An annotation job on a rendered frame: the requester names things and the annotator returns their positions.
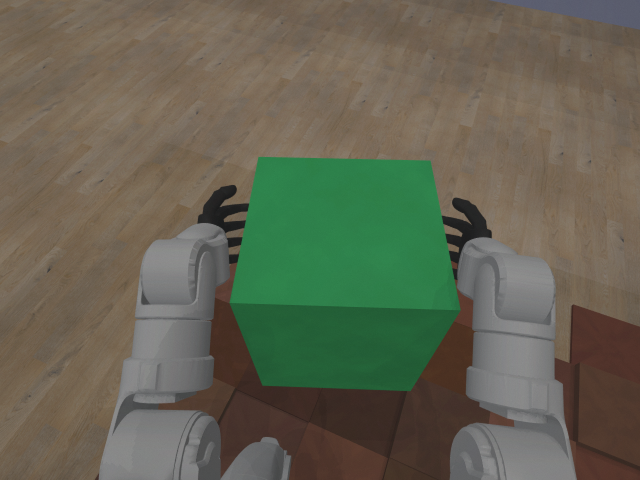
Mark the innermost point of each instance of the robot right forearm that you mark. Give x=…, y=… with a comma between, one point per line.
x=513, y=365

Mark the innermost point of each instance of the carton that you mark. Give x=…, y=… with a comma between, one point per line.
x=344, y=278

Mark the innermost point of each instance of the left robot shin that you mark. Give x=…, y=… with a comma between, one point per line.
x=270, y=440

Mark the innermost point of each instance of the robot left forearm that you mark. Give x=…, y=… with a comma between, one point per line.
x=176, y=295

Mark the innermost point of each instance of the right robot hand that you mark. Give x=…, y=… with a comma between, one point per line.
x=476, y=230

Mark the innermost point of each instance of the left robot hand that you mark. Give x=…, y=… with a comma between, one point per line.
x=214, y=214

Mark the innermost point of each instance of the robot left thigh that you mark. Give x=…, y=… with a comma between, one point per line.
x=260, y=461

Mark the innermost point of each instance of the right robot upper arm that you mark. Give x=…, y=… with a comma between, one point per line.
x=494, y=452

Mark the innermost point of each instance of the left robot upper arm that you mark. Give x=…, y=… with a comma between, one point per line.
x=164, y=445

